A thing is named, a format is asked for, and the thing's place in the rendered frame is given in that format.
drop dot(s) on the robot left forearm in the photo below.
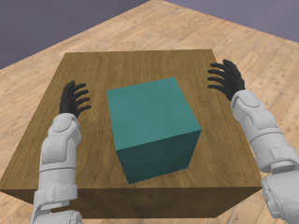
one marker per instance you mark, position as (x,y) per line
(58,161)

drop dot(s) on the pedestal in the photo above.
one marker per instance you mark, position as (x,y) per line
(221,174)

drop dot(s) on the robot right hand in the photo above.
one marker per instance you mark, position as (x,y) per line
(232,81)

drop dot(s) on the robot right forearm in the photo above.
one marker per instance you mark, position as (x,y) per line
(273,154)

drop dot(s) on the robot left hand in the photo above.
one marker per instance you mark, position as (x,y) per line
(68,103)

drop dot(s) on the carton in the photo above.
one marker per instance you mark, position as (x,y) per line
(154,129)

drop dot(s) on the robot left upper arm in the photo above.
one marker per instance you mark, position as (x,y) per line
(64,217)

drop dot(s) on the robot right upper arm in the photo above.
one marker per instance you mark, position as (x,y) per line
(281,195)

